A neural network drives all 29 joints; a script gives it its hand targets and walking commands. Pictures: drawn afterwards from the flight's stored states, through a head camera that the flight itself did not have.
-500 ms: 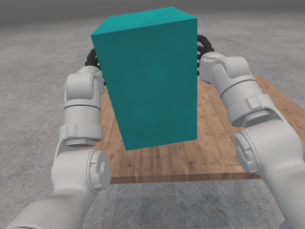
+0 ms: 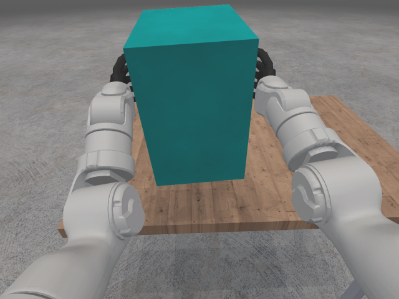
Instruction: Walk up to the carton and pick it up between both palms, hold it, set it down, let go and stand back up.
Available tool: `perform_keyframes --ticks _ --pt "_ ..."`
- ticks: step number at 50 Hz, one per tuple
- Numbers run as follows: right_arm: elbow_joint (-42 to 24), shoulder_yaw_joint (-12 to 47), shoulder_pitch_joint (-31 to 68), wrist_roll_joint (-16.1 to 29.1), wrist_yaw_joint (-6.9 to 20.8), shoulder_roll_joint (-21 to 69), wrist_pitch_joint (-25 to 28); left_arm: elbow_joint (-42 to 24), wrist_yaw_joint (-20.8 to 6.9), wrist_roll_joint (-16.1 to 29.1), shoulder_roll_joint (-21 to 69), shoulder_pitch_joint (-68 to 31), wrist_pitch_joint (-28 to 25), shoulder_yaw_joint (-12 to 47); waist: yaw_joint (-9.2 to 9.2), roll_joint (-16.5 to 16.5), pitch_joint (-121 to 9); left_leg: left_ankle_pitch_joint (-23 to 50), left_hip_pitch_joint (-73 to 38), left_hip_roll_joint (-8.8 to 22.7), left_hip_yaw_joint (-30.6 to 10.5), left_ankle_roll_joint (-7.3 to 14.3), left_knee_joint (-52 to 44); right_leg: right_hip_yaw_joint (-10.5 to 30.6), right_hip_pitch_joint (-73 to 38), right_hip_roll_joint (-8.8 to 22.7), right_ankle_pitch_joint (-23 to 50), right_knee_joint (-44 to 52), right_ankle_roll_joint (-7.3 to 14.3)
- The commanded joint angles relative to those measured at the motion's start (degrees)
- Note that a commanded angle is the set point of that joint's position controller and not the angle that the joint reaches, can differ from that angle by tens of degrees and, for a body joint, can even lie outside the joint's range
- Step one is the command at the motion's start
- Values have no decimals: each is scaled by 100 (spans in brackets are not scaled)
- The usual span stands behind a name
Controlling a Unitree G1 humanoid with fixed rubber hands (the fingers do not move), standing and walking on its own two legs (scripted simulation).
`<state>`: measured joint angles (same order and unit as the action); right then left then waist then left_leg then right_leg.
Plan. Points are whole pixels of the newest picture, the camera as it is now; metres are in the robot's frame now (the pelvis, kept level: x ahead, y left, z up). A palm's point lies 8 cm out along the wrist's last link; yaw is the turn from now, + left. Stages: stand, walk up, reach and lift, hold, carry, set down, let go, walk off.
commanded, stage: set down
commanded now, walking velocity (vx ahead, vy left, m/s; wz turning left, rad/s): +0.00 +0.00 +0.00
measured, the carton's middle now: (193, 94) +0.43 +0.00 +0.27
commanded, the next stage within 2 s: none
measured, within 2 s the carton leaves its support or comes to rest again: neither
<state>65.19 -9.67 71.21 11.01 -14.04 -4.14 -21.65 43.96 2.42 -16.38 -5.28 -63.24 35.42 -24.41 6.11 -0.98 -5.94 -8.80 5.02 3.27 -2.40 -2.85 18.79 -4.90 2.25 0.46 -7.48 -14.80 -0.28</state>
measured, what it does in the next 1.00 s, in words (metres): stands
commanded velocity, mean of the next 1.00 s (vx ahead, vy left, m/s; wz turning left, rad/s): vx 0.00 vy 0.00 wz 0.00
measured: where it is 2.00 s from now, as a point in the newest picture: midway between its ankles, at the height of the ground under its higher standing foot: outside the picture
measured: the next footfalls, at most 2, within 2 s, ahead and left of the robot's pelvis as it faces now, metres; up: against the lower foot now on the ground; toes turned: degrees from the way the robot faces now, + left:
none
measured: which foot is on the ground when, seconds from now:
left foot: down 0.00-1.00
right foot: down 0.00-1.00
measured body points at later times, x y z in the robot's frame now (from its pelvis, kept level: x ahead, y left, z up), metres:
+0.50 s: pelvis +0.01 +0.00 +0.00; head -0.04 +0.02 +0.45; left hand +0.44 +0.13 +0.24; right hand +0.43 -0.14 +0.23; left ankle +0.02 +0.15 -0.75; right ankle +0.01 -0.12 -0.75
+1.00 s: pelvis +0.01 +0.00 +0.00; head -0.03 +0.01 +0.45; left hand +0.44 +0.12 +0.21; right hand +0.43 -0.15 +0.20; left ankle +0.02 +0.15 -0.75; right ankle +0.01 -0.12 -0.75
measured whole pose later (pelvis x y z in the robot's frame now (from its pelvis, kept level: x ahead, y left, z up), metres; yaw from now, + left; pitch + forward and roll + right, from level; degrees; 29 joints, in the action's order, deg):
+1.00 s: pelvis +0.01 +0.00 +0.00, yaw -1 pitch -2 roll -1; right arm 63.5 -7.9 60.3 9.1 -10.2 -4.2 -12.2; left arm 42.8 8.5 -12.5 -0.9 -54.0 26.4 -19.7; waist 3.8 0.9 -3.8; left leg -10.6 7.8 3.9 -2.0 -3.0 20.7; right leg -4.3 4.5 -0.2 -8.0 -15.0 -0.2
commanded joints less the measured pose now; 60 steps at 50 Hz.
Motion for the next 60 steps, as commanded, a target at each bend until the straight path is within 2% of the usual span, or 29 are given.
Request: perform_keyframes --ticks 1,2,3,7,8,9,11,13,19,24,25,27,28,29,32,33,35,39,40,45,46,49,50,51,52,53,55,59,60 --pt "-1949 695 4767 533 782 3238 693 -1011 -793 824 3510 -4711 -671 1710 12 419 -2426 1545 -735 -662 224 -125 10 47 -813 -480 1197 98 -269" --pt "-1996 787 4796 550 782 3334 746 -1029 -759 894 3524 -4723 -700 1802 45 363 -2367 1524 -786 -676 192 -105 44 47 -760 -480 1199 106 -286" --pt "-2048 786 4798 510 800 3289 820 -1078 -727 930 3649 -4730 -738 1896 112 513 -2407 1533 -869 -658 189 -139 58 21 -765 -469 1203 127 -242" --pt "-2435 1101 4813 587 838 3437 1044 -1685 -557 1133 3968 -4863 -906 2439 84 689 -2974 1980 -1174 -666 160 -224 249 -3 -713 -510 1447 37 -244" --pt "-2583 1271 4902 653 841 3519 1040 -1588 -505 1172 4019 -4829 -903 2476 16 578 -2947 1881 -1125 -664 137 -169 253 26 -674 -505 1424 72 -275" --pt "-2532 1222 4848 580 843 3477 1066 -1629 -482 1213 4130 -4815 -926 2572 79 705 -2941 1862 -1136 -649 129 -192 261 21 -658 -487 1362 54 -240" --pt "-2652 1300 4882 578 849 3544 1082 -1543 -433 1247 4136 -4788 -940 2646 86 593 -3034 1664 -1098 -648 121 -172 262 41 -626 -491 1288 52 -268" --pt "-2664 1359 4860 540 863 3602 1071 -1444 -397 1229 4094 -4610 -948 2585 -33 576 -2975 1530 -969 -650 139 -110 229 86 -632 -445 1224 55 -270" --pt "-2185 1210 4485 433 875 3506 1008 -1065 -412 1078 4054 -4313 -949 2359 3 463 -2593 1396 -855 -618 125 -81 143 91 -618 -445 1160 55 -306" --pt "-2298 1257 4338 428 890 3456 1098 -1135 -404 1122 4156 -4033 -1031 2403 88 324 -2856 2097 -1152 -616 75 -170 315 35 -629 -551 1778 -24 -296" --pt "-2341 1324 4309 473 894 3476 1103 -1149 -391 1118 4133 -3958 -1053 2375 13 348 -2796 2169 -1193 -616 105 -154 321 53 -611 -548 1844 -21 -293" --pt "-2360 1340 4235 480 887 3454 1113 -1156 -384 1099 4181 -3925 -1064 2406 45 441 -2727 2238 -1226 -612 85 -194 361 53 -609 -553 1918 0 -292" --pt "-2341 1363 4165 456 899 3481 1097 -1223 -373 1073 4136 -3910 -1076 2361 29 315 -2726 2271 -1168 -622 74 -194 353 33 -685 -576 1983 -40 -323" --pt "-2233 1287 4123 424 902 3458 1097 -1197 -376 1078 4143 -3884 -1056 2392 112 381 -2654 2220 -1239 -593 34 -212 348 31 -557 -589 1861 14 -292" --pt "-2379 1446 4119 549 938 3554 1141 -1527 -296 1152 4209 -4022 -1132 2541 -57 514 -2890 2454 -1334 -604 88 -237 428 77 -539 -562 2050 -37 -270" --pt "-2428 1501 4183 551 957 3533 1154 -1457 -286 1154 4238 -4005 -1124 2584 12 500 -2801 2480 -1314 -609 72 -269 445 33 -500 -591 2050 -61 -270" --pt "-2604 1565 4221 569 971 3487 1168 -1516 -256 1147 4259 -3912 -1131 2576 -122 464 -2880 2497 -1320 -590 77 -254 462 9 -482 -595 2059 -86 -268" --pt "-2393 1479 4076 494 1003 3587 1189 -1556 -222 1161 4229 -4072 -1195 2605 -64 495 -2907 2316 -1303 -567 65 -267 450 44 -395 -568 2040 -79 -259" --pt "-2352 1463 4060 483 1019 3575 1166 -1434 -205 1101 4125 -4055 -1212 2456 -217 420 -2824 2201 -1195 -581 107 -222 407 70 -404 -543 1969 -88 -290" --pt "-2163 1186 3989 276 1097 3574 1285 -1289 -192 1069 4150 -4069 -1329 2440 -147 519 -2929 1956 -1158 -580 144 -214 307 64 -315 -508 1882 -72 -309" --pt "-2186 1196 4045 212 1104 3591 1302 -1139 -203 1064 4110 -4026 -1370 2331 -214 362 -2924 1874 -1061 -581 149 -171 298 74 -347 -486 1862 -82 -319" --pt "-1853 871 3954 -94 1177 3465 1342 -759 -214 975 3997 -4022 -1460 2126 -148 286 -2583 1418 -923 -583 186 -138 159 39 -269 -445 1491 -7 -322" --pt "-1917 899 4100 -79 1217 3460 1380 -698 -199 981 4003 -4012 -1482 2098 -239 209 -2606 1345 -877 -563 167 -104 137 41 -285 -433 1443 -7 -324" --pt "-1875 720 4135 -210 1233 3410 1421 -602 -203 955 4041 -4102 -1531 2057 -159 238 -2708 1233 -866 -562 200 -112 87 20 -214 -457 1358 18 -335" --pt "-1801 740 4020 -232 1257 3464 1461 -622 -198 947 4017 -4035 -1569 2045 -214 253 -2762 1316 -893 -563 220 -108 126 32 -232 -434 1399 -7 -320" --pt "-1669 641 3959 -292 1276 3451 1493 -634 -195 958 4058 -4139 -1643 2118 -114 245 -2876 1347 -917 -556 214 -118 113 1 -239 -434 1453 -21 -327" --pt "-1575 522 3960 -460 1312 3432 1557 -405 -205 877 4006 -4045 -1707 1949 -118 243 -2915 1347 -902 -551 223 -141 105 -4 -274 -446 1503 -2 -308" --pt "-1577 452 3930 -653 1359 3369 1698 -172 -200 769 3900 -3858 -1845 1707 -197 -16 -2932 1351 -721 -575 284 -65 68 -18 -494 -403 1945 -86 -378" --pt "-1635 453 4052 -667 1363 3432 1762 -174 -209 759 3990 -3923 -1892 1755 -184 125 -3096 1412 -729 -572 300 -86 67 -11 -530 -400 1993 -90 -354"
